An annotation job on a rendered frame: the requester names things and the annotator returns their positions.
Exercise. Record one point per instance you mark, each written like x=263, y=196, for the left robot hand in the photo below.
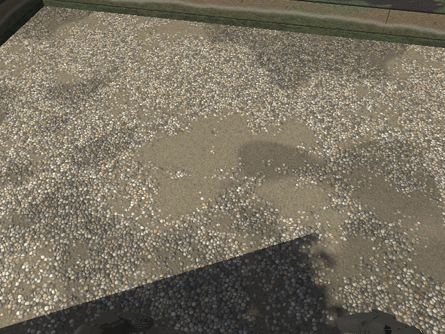
x=116, y=322

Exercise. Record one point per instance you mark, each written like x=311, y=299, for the right robot hand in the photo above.
x=375, y=322

